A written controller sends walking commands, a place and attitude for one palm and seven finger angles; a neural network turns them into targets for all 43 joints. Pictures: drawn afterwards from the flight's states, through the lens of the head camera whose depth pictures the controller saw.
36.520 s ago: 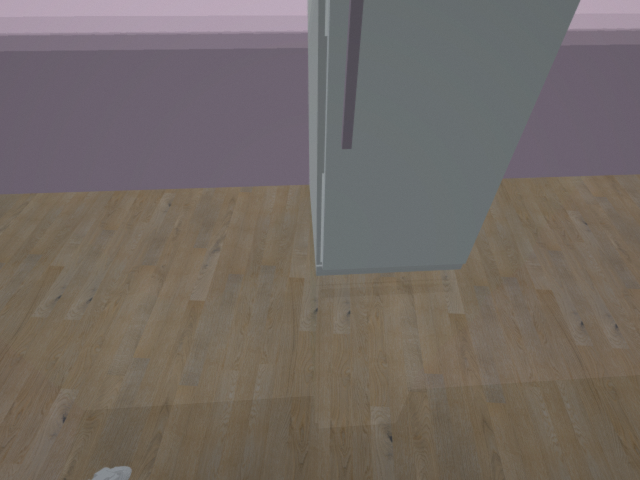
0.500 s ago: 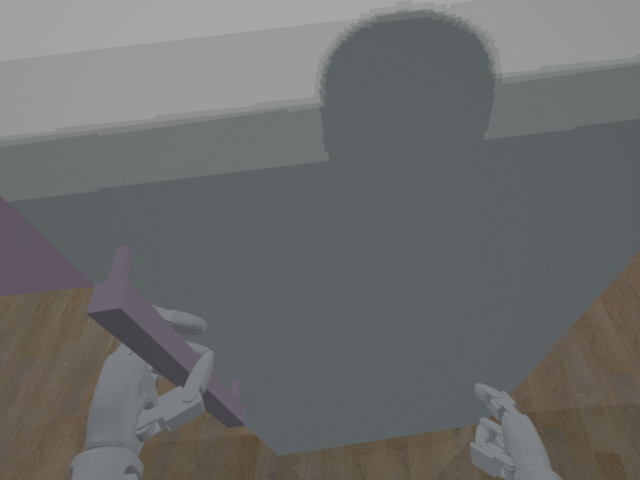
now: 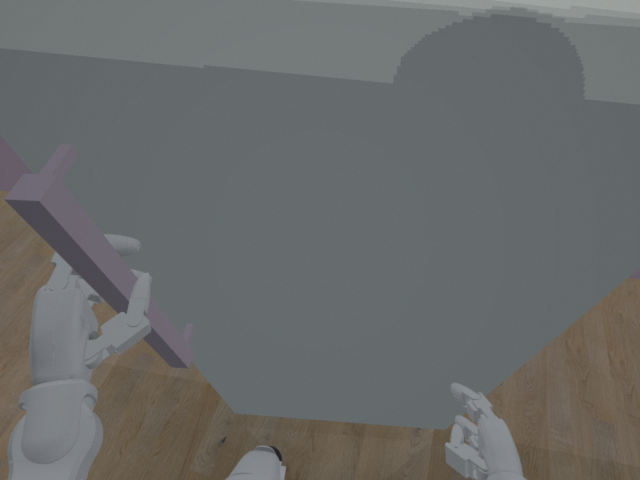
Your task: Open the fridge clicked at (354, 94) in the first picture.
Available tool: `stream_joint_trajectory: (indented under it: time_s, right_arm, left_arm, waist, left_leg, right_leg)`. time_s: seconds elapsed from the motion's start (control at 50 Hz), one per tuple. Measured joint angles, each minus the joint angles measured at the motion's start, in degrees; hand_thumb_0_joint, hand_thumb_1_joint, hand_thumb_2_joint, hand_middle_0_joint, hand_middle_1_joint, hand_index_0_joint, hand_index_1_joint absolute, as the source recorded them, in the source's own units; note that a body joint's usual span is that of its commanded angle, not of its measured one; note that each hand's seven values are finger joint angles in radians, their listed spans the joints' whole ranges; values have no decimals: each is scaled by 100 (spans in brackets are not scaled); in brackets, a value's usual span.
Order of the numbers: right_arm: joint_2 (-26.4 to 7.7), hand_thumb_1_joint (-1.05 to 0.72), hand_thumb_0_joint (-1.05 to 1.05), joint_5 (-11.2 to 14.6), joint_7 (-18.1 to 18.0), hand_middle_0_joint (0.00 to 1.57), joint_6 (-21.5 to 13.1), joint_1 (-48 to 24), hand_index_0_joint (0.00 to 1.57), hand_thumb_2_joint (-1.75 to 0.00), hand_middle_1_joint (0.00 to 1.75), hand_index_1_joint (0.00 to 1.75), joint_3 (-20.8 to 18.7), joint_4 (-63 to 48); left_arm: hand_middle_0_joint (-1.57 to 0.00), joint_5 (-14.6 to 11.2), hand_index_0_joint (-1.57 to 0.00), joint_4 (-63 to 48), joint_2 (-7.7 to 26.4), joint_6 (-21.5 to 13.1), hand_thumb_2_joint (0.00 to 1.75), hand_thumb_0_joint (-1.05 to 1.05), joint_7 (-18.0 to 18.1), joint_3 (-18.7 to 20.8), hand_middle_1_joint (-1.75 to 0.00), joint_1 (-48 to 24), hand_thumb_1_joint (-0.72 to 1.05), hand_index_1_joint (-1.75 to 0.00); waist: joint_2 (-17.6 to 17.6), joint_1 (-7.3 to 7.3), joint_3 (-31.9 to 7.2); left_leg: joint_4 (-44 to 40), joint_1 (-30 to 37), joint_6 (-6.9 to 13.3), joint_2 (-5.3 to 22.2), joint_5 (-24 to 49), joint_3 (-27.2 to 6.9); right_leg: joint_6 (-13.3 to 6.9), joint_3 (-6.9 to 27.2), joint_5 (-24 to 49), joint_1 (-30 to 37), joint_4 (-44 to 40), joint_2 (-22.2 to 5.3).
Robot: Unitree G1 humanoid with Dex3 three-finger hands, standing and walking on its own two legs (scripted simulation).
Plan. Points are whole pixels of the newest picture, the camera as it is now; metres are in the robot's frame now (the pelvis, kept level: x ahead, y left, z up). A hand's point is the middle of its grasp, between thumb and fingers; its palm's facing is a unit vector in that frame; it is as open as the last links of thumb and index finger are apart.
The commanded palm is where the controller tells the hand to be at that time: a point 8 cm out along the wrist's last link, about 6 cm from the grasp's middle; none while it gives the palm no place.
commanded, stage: walk backward, drawing the door open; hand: left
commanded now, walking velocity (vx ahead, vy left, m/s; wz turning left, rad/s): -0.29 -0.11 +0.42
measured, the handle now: (139, 285) +0.30 +0.22 +0.10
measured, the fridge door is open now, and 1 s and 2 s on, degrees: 6 47 82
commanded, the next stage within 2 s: stop walking and hold the door back in 1.94 s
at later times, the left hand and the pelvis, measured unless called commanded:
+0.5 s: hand out of the picture +0.12 +0.16 +0.13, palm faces +0.54 -0.79 -0.29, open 6.4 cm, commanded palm +0.06 +0.19 +0.13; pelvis -0.08 -0.13 +0.02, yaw +16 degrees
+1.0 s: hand out of the picture -0.06 +0.04 +0.13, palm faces +0.72 -0.66 -0.20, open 6.4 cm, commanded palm -0.13 +0.06 +0.13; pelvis -0.16 -0.24 +0.02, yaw +33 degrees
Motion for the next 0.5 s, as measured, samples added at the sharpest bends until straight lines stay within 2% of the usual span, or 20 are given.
stream_joint_trajectory:
  time_s: [0.02,0.06,0.08,0.12,0.16,0.2,0.24,0.26,0.28,0.3,0.32,0.36,0.42,0.5]
  right_arm:
    - [17,-90,1,0,-1,20,-63,21,24,-90,30,32,11,20]
    - [-96,-90,1,1,-7,20,-83,-41,23,-90,30,32,-33,174]
    - [-134,-90,1,6,-18,20,-48,-39,23,-90,30,31,-56,284]
    - [-179,-90,1,28,-50,20,20,18,22,-90,30,31,-130,513]
    - [-258,-90,1,3,-119,20,83,88,22,-90,30,31,-181,588]
    - [-369,-90,2,-25,-200,20,98,133,21,-90,30,31,-194,554]
    - [-479,-90,2,-26,-278,20,89,137,21,-90,30,31,-222,443]
    - [-515,-90,2,-22,-311,20,87,103,21,-90,30,30,-249,373]
    - [-457,-90,2,-15,-330,20,85,9,21,-90,30,30,-299,350]
    - [-392,-90,2,13,-303,20,77,-77,20,-90,30,30,-342,323]
    - [-354,-90,2,18,-246,20,54,-142,20,-90,30,30,-349,295]
    - [-308,-90,2,20,-148,20,-18,-203,20,-90,30,30,-303,247]
    - [-223,-90,1,65,-77,20,-103,-210,20,-90,30,30,-233,154]
    - [-85,-90,1,76,-114,20,-129,-165,20,-90,30,30,-81,64]
  left_arm:
    - [-43,-40,-25,-3,80,-12,78,-5,-23,128,-137,-95,62,-139]
    - [-43,-1,-26,158,4,-128,79,-6,-61,254,-137,-324,61,-138]
    - [-43,21,-26,225,-5,-180,79,-6,-78,282,-137,-355,61,-137]
    - [-44,57,-28,291,25,-233,78,-6,-112,295,-137,-311,60,-137]
    - [-44,118,-29,328,18,-298,78,-6,-131,296,-136,-231,60,-138]
    - [-44,168,-30,363,31,-385,78,-6,-157,283,-136,-162,60,-138]
    - [-45,170,-31,321,81,-425,78,-7,-185,256,-136,-124,59,-138]
    - [-45,156,-31,275,122,-433,78,-7,-188,248,-137,-126,59,-138]
    - [-45,133,-31,280,204,-433,78,-7,-175,255,-137,-200,59,-138]
    - [-45,139,-31,355,254,-429,78,-7,-152,243,-138,-314,59,-138]
    - [-45,175,-31,465,247,-420,78,-7,-121,218,-138,-411,60,-138]
    - [-45,235,-30,671,170,-302,78,-6,-89,156,-138,-545,61,-138]
    - [-42,223,-30,911,125,-96,77,-5,-54,83,-136,-680,62,-138]
    - [-40,90,-30,1104,163,30,77,-4,-34,159,-135,-666,62,-138]
  waist:
    - [-18,34,19]
    - [246,26,265]
    - [233,14,296]
    - [-26,124,189]
    - [-232,182,61]
    - [-292,85,-52]
    - [-264,-50,-132]
    - [-251,-88,-134]
    - [-387,-99,-59]
    - [-493,-80,59]
    - [-498,-77,148]
    - [-366,-119,195]
    - [-177,-105,169]
    - [-126,43,44]
  left_leg:
    - [-2,-148,-34,37,57,-126]
    - [90,-283,60,144,-193,-560]
    - [405,-372,75,64,-568,-496]
    - [1593,-534,128,-279,-1429,-120]
    - [2227,-435,176,-460,-1783,333]
    - [1833,-47,200,-482,-1737,704]
    - [744,547,225,-458,-1181,939]
    - [139,872,392,-444,-892,966]
    - [-101,1003,532,-524,-992,970]
    - [-187,1088,580,-580,-983,945]
    - [-267,1166,573,-566,-904,868]
    - [-507,1284,481,-455,-643,627]
    - [-766,1364,335,-289,-343,332]
    - [-754,1286,141,-197,-220,188]
  right_leg:
    - [0,-74,258,213,-581,1]
    - [-73,-414,610,308,-893,260]
    - [-126,-518,696,303,-950,258]
    - [-210,-531,772,183,-983,101]
    - [-260,-543,855,105,-1082,-21]
    - [-287,-715,931,69,-1180,-90]
    - [-301,-957,903,-44,-1029,-113]
    - [-287,-1051,863,-190,-740,-114]
    - [-203,-986,838,-406,-212,-176]
    - [-152,-856,424,-604,434,-158]
    - [-124,-771,-41,-765,974,-57]
    - [-51,-766,-405,-995,1452,125]
    - [21,-743,-59,-1143,1287,199]
    - [90,-605,280,-1019,828,106]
